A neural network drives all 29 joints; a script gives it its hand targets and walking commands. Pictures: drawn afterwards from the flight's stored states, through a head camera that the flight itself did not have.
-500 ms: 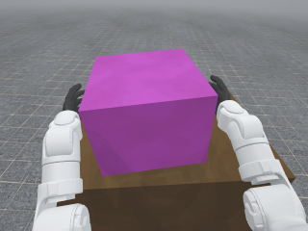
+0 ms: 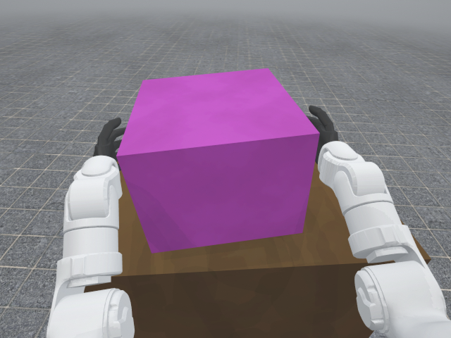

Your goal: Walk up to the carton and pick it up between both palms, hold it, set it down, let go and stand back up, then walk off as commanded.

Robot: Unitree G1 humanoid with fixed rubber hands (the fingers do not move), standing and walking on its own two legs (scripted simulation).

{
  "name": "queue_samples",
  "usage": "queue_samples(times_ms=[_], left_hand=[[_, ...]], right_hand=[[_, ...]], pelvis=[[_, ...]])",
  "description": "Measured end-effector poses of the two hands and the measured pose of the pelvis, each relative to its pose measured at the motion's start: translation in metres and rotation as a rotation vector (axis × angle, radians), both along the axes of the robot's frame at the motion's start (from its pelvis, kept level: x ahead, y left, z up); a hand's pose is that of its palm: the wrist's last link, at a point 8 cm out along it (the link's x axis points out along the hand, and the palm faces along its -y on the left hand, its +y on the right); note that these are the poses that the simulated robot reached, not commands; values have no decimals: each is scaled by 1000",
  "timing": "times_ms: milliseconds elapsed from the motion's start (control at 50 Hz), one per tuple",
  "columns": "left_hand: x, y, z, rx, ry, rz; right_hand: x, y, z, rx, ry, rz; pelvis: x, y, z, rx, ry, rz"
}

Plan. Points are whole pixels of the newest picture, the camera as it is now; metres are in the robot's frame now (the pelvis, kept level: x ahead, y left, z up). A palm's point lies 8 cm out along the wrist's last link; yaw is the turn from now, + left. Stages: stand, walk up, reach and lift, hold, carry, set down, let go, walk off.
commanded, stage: hold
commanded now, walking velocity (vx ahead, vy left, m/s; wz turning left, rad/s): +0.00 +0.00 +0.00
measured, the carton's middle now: (216, 150) +0.45 +0.00 +0.17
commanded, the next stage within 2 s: none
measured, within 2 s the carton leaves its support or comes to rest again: neither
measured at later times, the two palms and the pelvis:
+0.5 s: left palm (109, 166) +0.36 +0.19 +0.20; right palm (326, 150) +0.36 -0.19 +0.22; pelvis +0.00 +0.00 +0.00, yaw +0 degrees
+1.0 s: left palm (106, 161) +0.36 +0.19 +0.21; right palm (324, 148) +0.36 -0.18 +0.22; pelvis +0.00 +0.00 +0.00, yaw +0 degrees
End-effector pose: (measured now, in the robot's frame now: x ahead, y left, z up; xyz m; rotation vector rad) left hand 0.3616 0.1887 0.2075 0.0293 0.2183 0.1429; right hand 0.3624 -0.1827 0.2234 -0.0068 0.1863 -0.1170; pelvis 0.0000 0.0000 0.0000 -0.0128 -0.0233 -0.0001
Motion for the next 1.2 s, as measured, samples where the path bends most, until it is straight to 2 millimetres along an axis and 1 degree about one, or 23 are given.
queue_samples(times_ms=[200, 440, 720, 820, 1000, 1200], left_hand=[[0, 3, -1, -3, -6, 0], [-2, -2, -7, -4, 3, 3], [-2, -1, 1, -2, -13, 5], [-1, 1, 1, -3, -2, 6], [2, 1, 2, 11, -3, -2], [-2, -2, 0, -5, -8, 3]], right_hand=[[0, 3, -1, 4, -5, -2], [-1, -2, -5, 7, 3, -1], [-2, -2, -2, 7, -13, 2], [-1, 0, -3, 13, -1, 2], [1, 1, 0, 15, -3, -2], [-2, -2, -2, 9, -8, -1]], pelvis=[[3, 1, 0, -3, -8, 0], [3, -1, 0, -2, -8, -3], [3, -2, 0, -2, -11, 4], [2, -1, 0, 0, -8, 0], [3, 2, 0, -2, -4, 4], [4, 0, 0, -2, -10, 2]])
